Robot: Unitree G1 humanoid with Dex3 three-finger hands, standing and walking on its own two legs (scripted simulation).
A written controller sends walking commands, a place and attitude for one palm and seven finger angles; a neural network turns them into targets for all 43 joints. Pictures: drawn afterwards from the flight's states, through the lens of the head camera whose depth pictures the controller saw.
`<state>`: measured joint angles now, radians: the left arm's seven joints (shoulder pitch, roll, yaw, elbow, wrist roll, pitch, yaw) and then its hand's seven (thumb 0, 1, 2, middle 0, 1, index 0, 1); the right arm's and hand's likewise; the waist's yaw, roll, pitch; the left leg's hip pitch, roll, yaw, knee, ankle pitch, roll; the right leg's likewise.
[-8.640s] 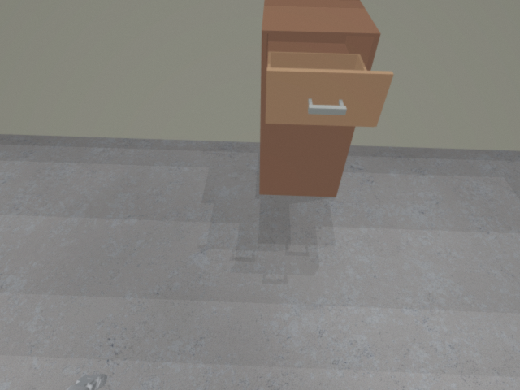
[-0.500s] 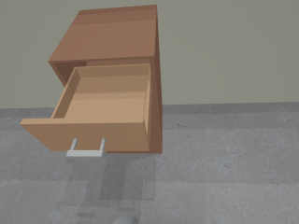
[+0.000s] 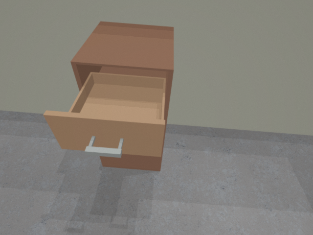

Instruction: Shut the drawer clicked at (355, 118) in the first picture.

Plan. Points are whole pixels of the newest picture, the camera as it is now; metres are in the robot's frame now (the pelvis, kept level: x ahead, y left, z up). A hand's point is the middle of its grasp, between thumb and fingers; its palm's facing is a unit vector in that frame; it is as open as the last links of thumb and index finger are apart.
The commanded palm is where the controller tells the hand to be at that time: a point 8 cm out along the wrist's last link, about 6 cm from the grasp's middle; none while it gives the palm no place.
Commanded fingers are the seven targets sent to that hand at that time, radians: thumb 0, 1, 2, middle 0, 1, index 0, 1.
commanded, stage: come to a stop and stand still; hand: left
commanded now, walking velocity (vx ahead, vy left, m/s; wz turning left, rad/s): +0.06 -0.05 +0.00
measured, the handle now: (105, 146) +0.38 +0.19 -0.04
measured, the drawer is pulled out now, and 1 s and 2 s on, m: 0.29 0.29 0.29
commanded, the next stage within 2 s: look again from close up in 0.04 s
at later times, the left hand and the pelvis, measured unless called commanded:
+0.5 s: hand out of the picture +0.03 +0.12 -0.18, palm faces +0.06 -0.98 -0.21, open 7.3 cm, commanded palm none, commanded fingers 0.00 0.90 0.90 -0.20 -0.30 -0.20 -0.30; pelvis +0.02 -0.05 -0.01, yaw +1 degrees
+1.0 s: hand out of the picture -0.02 +0.12 -0.18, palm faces +0.13 -0.98 -0.17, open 7.4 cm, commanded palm none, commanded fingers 0.00 0.90 0.90 -0.20 -0.30 -0.20 -0.30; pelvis +0.04 -0.04 +0.00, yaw +2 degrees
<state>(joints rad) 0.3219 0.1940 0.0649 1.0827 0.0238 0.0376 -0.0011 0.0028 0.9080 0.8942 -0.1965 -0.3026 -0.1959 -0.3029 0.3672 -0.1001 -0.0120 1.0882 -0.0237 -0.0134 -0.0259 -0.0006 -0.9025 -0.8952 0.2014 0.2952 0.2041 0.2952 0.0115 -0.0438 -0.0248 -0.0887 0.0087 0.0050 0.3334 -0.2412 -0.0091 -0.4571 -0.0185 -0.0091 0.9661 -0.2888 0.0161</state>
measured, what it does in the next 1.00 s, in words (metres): steps on the spot: right foot, then left foot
